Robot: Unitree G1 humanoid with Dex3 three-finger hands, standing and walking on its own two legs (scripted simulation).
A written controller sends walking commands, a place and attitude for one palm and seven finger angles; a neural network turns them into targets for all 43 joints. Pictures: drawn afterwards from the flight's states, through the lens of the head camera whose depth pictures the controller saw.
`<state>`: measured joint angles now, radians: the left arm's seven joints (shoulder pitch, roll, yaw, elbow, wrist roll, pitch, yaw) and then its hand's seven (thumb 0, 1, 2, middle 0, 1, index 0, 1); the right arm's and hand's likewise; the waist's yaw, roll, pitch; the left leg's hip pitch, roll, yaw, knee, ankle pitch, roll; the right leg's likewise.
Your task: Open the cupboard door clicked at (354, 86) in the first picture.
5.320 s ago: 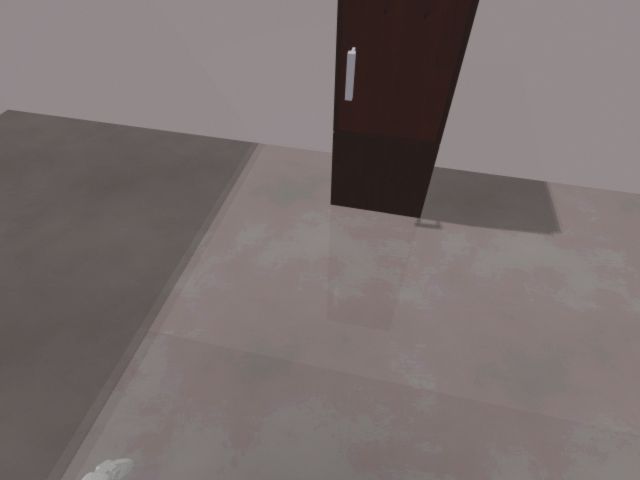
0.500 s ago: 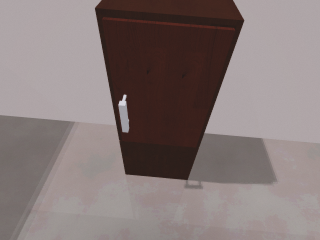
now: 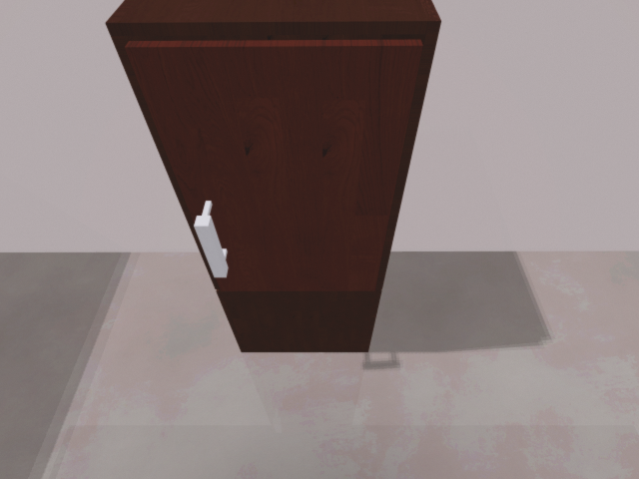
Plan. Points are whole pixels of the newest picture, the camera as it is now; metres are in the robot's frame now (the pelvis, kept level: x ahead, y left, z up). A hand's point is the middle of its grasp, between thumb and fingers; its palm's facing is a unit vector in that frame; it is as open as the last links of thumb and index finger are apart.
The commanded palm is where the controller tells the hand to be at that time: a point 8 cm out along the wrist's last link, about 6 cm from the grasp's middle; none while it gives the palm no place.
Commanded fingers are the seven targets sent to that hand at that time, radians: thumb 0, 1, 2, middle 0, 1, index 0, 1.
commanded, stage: come to a stop and stand still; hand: left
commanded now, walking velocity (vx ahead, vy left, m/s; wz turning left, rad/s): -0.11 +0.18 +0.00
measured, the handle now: (214, 240) +0.55 +0.22 -0.11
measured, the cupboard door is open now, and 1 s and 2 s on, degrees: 0 0 0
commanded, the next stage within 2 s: look again from close up in 0.42 s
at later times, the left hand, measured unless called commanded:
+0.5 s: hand out of the picture -0.01 +0.19 -0.17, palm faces +0.03 -0.98 -0.19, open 7.3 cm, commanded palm none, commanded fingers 0.00 0.90 0.90 -0.20 -0.30 -0.20 -0.30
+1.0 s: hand out of the picture +0.01 +0.20 -0.17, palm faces -0.01 -0.97 -0.22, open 7.3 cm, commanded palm none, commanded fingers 0.00 0.90 0.90 -0.20 -0.30 -0.20 -0.30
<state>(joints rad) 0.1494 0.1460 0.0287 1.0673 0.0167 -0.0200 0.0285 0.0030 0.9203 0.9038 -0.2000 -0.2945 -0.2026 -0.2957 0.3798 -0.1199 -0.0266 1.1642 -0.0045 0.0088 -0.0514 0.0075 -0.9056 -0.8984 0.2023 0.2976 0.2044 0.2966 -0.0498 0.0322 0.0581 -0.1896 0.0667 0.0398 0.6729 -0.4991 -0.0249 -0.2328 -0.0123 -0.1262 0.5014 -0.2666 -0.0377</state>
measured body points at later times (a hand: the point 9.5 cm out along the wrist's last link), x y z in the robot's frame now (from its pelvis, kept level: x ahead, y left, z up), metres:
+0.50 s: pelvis +0.00 +0.01 +0.01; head +0.01 +0.02 +0.46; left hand -0.01 +0.24 -0.15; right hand +0.01 -0.21 -0.15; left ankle -0.02 +0.13 -0.74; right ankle +0.00 -0.10 -0.74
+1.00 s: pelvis +0.00 +0.03 +0.00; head +0.01 +0.01 +0.45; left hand +0.01 +0.25 -0.15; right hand -0.02 -0.18 -0.17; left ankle -0.02 +0.13 -0.74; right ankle +0.00 -0.10 -0.74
